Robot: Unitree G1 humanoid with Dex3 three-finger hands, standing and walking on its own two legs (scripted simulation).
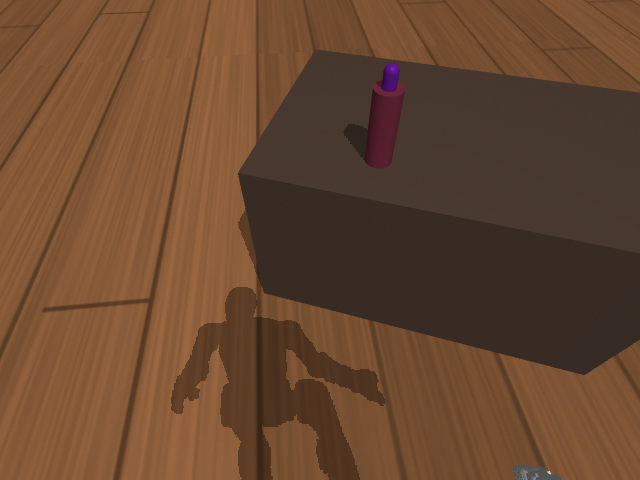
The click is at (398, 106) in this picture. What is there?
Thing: necked bottle
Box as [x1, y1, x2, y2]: [365, 63, 404, 168]
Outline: 394,63 389,63 385,66 383,78 373,85 365,150 365,161 370,166 377,168 385,167 391,161 404,92 403,85 397,81 399,70 397,65
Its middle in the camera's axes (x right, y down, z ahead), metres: +0.16 -0.29 +0.91
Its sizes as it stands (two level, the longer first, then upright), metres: 0.072 0.072 0.260
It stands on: a support 0.60 m high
